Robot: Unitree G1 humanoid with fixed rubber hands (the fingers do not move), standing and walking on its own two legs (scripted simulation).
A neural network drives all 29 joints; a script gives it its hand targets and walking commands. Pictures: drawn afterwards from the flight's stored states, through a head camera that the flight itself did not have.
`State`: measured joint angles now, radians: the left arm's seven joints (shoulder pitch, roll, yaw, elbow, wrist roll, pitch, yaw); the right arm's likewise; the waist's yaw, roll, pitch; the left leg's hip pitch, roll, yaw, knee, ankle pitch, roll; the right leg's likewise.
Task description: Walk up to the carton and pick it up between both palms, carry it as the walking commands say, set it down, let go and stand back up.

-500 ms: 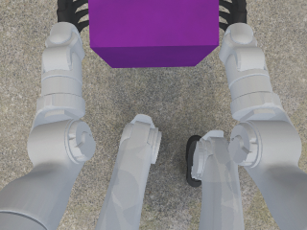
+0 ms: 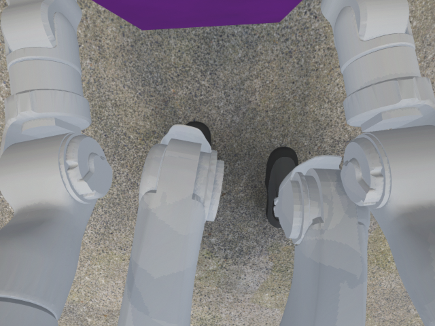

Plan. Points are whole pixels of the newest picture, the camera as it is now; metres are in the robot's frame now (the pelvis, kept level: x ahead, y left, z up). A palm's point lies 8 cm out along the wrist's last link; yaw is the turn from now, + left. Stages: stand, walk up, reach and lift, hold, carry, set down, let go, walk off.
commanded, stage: set down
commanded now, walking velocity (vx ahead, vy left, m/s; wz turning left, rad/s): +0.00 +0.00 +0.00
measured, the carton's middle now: out of the picture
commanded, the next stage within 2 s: none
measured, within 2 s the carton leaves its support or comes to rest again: rests again in 1.58 s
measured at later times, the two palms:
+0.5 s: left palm out of the picture +0.49 +0.31 -0.17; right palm out of the picture +0.57 -0.04 -0.17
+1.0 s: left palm out of the picture +0.49 +0.30 -0.18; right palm out of the picture +0.58 -0.04 -0.18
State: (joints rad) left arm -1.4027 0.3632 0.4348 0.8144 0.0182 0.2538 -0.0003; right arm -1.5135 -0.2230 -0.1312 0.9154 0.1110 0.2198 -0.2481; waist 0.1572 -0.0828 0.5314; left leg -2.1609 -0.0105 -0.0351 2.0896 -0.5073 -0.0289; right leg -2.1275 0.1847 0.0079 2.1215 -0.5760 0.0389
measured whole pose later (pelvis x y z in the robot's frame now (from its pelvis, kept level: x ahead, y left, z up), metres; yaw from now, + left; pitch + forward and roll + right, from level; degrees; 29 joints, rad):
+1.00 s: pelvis +0.01 +0.00 -0.01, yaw +0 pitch +38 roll +0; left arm -1.36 0.35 0.40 1.00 0.08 0.22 -0.08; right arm -1.48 -0.25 -0.17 1.11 0.05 0.17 -0.16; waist 0.16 -0.11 0.32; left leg -2.26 0.00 -0.03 2.13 -0.54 -0.02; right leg -2.23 0.20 0.01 2.16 -0.60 0.04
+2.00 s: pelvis +0.02 +0.01 -0.02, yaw +0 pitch +37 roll +0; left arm -1.42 0.46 0.31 1.24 -0.12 0.00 -0.01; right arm -1.48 -0.33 -0.02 1.10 0.14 0.10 -0.13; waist 0.14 -0.03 0.36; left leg -2.27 0.00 0.01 2.16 -0.54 0.01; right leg -2.23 0.13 0.02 2.20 -0.63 0.04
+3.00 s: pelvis +0.02 +0.02 +0.09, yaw +0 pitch +42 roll -1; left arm -1.22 0.43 0.37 1.01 -0.12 0.18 -0.04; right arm -1.34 -0.36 -0.16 1.00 0.06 0.23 -0.07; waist 0.15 -0.06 0.05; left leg -2.03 -0.01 0.02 1.79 -0.50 0.04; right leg -1.98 0.08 0.03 1.81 -0.56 0.04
